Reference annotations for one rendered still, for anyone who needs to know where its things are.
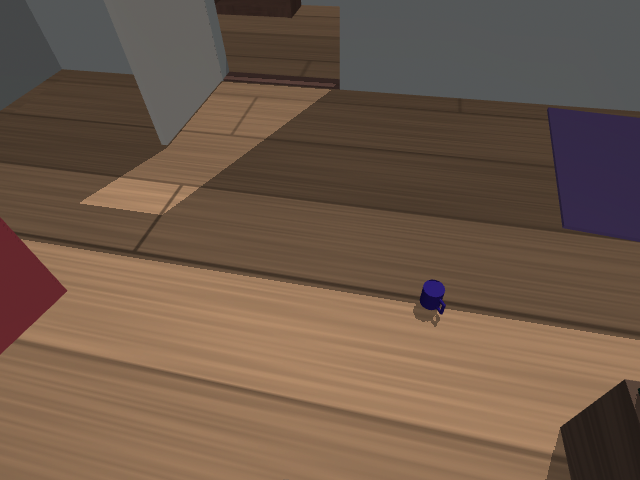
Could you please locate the bookshelf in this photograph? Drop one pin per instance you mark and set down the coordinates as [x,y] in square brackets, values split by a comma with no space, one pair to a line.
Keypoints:
[268,8]

